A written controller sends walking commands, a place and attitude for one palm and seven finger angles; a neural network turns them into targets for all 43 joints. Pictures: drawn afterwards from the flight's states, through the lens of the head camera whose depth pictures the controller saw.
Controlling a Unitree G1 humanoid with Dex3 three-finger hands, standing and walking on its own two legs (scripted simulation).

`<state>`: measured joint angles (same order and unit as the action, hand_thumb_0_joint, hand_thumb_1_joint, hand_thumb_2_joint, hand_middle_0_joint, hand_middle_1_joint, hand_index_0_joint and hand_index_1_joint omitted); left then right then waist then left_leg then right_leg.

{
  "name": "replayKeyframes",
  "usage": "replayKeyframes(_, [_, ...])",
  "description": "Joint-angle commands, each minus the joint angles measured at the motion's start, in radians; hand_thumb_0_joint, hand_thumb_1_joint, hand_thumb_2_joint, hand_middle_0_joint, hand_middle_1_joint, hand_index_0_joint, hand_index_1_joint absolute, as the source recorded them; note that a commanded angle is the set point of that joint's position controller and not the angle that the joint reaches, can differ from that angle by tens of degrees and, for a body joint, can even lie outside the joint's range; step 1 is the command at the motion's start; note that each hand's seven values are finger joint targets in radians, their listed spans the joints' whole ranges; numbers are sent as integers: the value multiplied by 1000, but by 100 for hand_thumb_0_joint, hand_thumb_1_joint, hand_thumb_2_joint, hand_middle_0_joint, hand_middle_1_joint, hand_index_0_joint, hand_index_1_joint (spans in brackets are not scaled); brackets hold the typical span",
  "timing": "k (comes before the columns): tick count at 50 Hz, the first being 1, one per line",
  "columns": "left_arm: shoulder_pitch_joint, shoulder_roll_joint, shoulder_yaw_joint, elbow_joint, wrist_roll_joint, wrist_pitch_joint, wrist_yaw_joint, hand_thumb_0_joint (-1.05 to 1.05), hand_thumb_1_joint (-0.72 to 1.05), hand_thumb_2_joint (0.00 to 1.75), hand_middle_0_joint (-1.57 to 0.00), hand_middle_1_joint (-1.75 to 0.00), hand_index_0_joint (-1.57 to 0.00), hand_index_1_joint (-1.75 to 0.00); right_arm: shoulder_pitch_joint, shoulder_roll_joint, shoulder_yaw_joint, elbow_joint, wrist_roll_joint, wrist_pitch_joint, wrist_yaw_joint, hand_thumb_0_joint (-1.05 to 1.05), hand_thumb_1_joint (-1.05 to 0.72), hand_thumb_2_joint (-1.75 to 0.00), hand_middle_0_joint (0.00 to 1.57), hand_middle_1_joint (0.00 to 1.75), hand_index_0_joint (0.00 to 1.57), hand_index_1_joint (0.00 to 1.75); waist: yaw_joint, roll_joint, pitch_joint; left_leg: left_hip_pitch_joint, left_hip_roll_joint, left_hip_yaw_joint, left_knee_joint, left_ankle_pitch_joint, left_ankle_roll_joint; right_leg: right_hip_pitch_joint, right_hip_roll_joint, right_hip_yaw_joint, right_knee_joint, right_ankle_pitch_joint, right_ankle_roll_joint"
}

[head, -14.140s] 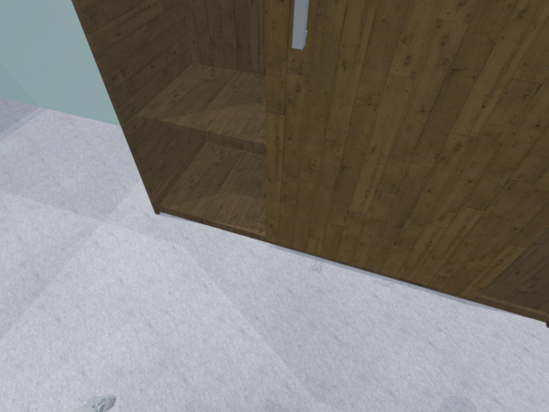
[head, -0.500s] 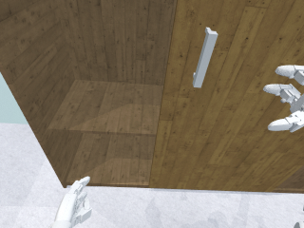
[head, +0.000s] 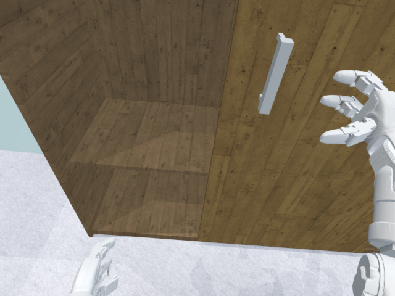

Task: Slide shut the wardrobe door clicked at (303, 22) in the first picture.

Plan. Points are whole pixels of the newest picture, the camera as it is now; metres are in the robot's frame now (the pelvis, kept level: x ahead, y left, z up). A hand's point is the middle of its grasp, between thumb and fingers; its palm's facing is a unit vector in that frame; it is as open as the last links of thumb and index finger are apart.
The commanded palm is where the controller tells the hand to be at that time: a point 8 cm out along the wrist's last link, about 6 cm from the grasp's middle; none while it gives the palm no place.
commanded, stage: move the hooked fingers beside the handle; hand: right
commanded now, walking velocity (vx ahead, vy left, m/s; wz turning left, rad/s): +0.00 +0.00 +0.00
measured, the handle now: (271, 75) +0.53 -0.13 +0.23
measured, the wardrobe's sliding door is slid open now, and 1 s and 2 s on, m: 0.55 0.55 0.55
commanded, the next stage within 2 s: feel for the door with the fingertips in 1.48 s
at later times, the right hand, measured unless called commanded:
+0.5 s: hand (310, 91) +0.44 -0.18 +0.25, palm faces +0.03 +1.00 +0.00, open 14.0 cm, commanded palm +0.44 -0.23 +0.23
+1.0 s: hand (303, 87) +0.49 -0.19 +0.23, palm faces +0.05 +1.00 +0.00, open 13.8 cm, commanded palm +0.46 -0.23 +0.23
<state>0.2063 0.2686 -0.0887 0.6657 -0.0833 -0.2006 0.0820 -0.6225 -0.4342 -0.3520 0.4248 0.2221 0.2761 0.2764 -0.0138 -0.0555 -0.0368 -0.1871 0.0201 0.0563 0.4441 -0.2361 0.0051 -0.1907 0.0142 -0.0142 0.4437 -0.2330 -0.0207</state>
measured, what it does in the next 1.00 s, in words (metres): stands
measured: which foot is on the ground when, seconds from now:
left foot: down 0.00-1.00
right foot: down 0.00-1.00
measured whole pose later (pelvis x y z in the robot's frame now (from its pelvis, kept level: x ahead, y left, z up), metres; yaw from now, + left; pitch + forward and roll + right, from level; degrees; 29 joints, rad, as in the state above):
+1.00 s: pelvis +0.01 +0.00 +0.00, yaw +3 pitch +4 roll +0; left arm 0.41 0.30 -0.03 0.73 -0.06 -0.15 0.07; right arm -0.95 -0.51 -0.40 0.99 0.10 0.05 0.21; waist 0.09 -0.04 -0.05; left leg -0.28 -0.01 0.02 0.43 -0.22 0.01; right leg -0.28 -0.01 -0.05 0.45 -0.25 -0.02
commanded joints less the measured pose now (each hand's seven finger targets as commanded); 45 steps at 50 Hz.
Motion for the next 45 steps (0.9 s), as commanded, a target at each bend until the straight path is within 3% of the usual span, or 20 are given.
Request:
replayKeyframes(1, [-109, 118, 56, -146, -2, -55, 7, 0, 90, 90, -20, -30, -20, -30, -526, -242, -35, -203, 8, -85, -15, 0, 50, -30, 30, 120, 30, 120, 9, 15, -267, 31, -18, -13, -48, 267, 24, 143, -10, 49, -36, 247, -10])
replayKeyframes(3, [-97, 121, 60, -136, 0, -51, 10, 0, 90, 90, -20, -30, -20, -30, -530, -232, -26, -162, 3, -88, -22, 0, 50, -30, 30, 120, 30, 120, 12, 14, -253, 26, -18, -14, -55, 254, 25, 137, -11, 43, -35, 236, -13])
replayKeyframes(5, [-83, 129, 61, -123, 0, -48, 12, 0, 90, 90, -20, -30, -20, -30, -548, -265, -51, -98, -2, -87, -30, 0, 50, -30, 30, 120, 30, 120, 15, 48, -242, 24, -18, -18, -60, 251, 22, 115, -9, 42, -41, 218, -15])
replayKeyframes(8, [-73, 123, 65, -129, 1, -43, 7, 0, 90, 90, -20, -30, -20, -30, -592, -238, -15, -113, -16, -105, -36, 0, 50, -30, 30, 120, 30, 120, 17, -17, -274, 39, -14, -19, -54, 270, 27, 132, -9, 36, -33, 246, -13])
replayKeyframes(10, [-58, 131, 67, -118, 0, -39, 9, 0, 90, 90, -20, -30, -20, -30, -610, -264, -34, -54, -18, -110, -41, 0, 50, -30, 30, 120, 30, 120, 27, 42, -267, 31, -18, -22, -60, 259, 22, 113, -9, 37, -36, 220, -17])
replayKeyframes(11, [-54, 131, 68, -114, 0, -39, 11, 0, 90, 90, -20, -30, -20, -30, -639, -242, -13, -32, -17, -116, -38, 0, 50, -30, 30, 120, 30, 120, 35, 33, -253, 20, -18, -24, -60, 259, 22, 113, -11, 35, -37, 217, -19])
replayKeyframes(13, [-38, 134, 71, -112, 3, -36, 10, 0, 90, 90, -20, -30, -20, -30, -648, -270, -33, -21, -25, -133, -45, 0, 50, -30, 30, 120, 30, 120, 27, 21, -278, 43, -17, -23, -59, 265, 26, 113, -11, 32, -36, 231, -18])
replayKeyframes(15, [-31, 129, 73, -113, 2, -40, 7, 0, 90, 90, -20, -30, -20, -30, -698, -227, 8, -16, -32, -146, -48, 0, 50, -30, 30, 120, 30, 120, 40, -11, -291, 25, -18, -23, -55, 279, 26, 135, -11, 32, -33, 246, -18])
replayKeyframes(18, [-4, 134, 78, -99, 6, -36, 3, 0, 90, 90, -20, -30, -20, -30, -690, -229, -3, 43, -34, -157, -58, 0, 50, -30, 30, 120, 30, 120, 37, 13, -287, 33, -19, -21, -56, 286, 28, 121, -14, 31, -31, 254, -17])
replayKeyframes(21, [20, 140, 81, -79, 3, -34, 5, 0, 90, 90, -20, -30, -20, -30, -773, -202, 31, 118, -43, -165, -70, 0, 50, -30, 30, 120, 30, 120, 65, 42, -240, -18, -23, -21, -63, 240, 23, 97, -17, 34, -40, 201, -19])
replayKeyframes(23, [36, 144, 85, -78, 10, -33, 1, 0, 90, 90, -20, -30, -20, -30, -761, -269, -27, 129, -57, -185, -87, 0, 50, -30, 30, 120, 30, 120, 42, 24, -279, 19, -21, -29, -61, 249, 29, 93, -14, 31, -35, 217, -20])
replayKeyframes(25, [50, 139, 84, -69, 8, -31, 2, 0, 90, 90, -20, -30, -20, -30, -830, -211, 30, 173, -66, -197, -91, 0, 50, -30, 30, 120, 30, 120, 69, 31, -267, -9, -21, -29, -61, 235, 23, 87, -16, 30, -38, 193, -20])
replayKeyframes(29, [99, 149, 90, -43, 15, -33, 4, 0, 90, 90, -20, -30, -20, -30, -888, -263, -8, 279, -85, -237, -111, 0, 50, -30, 30, 120, 30, 120, 78, 51, -274, -13, -24, -36, -63, 213, 22, 65, -18, 30, -37, 166, -22])
replayKeyframes(30, [109, 147, 90, -39, 17, -36, 3, 0, 90, 90, -20, -30, -20, -30, -945, -245, 12, 280, -92, -252, -114, 0, 50, -30, 30, 120, 30, 120, 89, 21, -282, -21, -22, -39, -60, 222, 20, 72, -17, 24, -34, 169, -21])
replayKeyframes(36, [164, 155, 100, -32, 26, -33, -4, 0, 90, 90, -20, -30, -20, -30, -889, -317, -52, 376, -120, -300, -114, 0, 50, -30, 30, 120, 30, 120, 72, 55, -333, 33, -23, -42, -41, 304, 20, 51, -18, 13, -27, 226, -23])
replayKeyframes(38, [170, 161, 105, -45, 28, -25, -8, 0, 90, 90, -20, -30, -20, -30, -831, -346, -79, 370, -120, -306, -104, 0, 50, -30, 30, 120, 30, 120, 54, 66, -350, 68, -23, -40, -35, 343, 23, 41, -19, 6, -25, 258, -24])
replayKeyframes(41, [178, 166, 108, -46, 21, -15, -6, 0, 90, 90, -20, -30, -20, -30, -835, -354, -73, 395, -122, -297, -84, 0, 50, -30, 30, 120, 30, 120, 72, 92, -277, 26, -27, -41, -47, 315, 15, 9, -21, -3, -32, 209, -30])
replayKeyframes(42, [180, 165, 109, -49, 21, -13, -6, 0, 90, 90, -20, -30, -20, -30, -835, -345, -65, 380, -121, -296, -80, 0, 50, -30, 30, 120, 30, 120, 72, 52, -289, 20, -27, -43, -47, 308, 17, 20, -19, -5, -31, 209, -29])
replayKeyframes(43, [184, 167, 113, -53, 21, -8, -7, 0, 90, 90, -20, -30, -20, -30, -805, -366, -85, 373, -121, -296, -82, 0, 50, -30, 30, 120, 30, 120, 62, 59, -298, 33, -26, -40, -48, 304, 20, 18, -22, -4, -29, 216, -29])
replayKeyframes(45, [182, 166, 111, -55, 20, -6, -7, 0, 90, 90, -20, -30, -20, -30, -815, -349, -68, 351, -115, -289, -75, 0, 50, -30, 30, 120, 30, 120, 72, 23, -290, 19, -29, -41, -48, 313, 19, 27, -21, -6, -27, 222, -27])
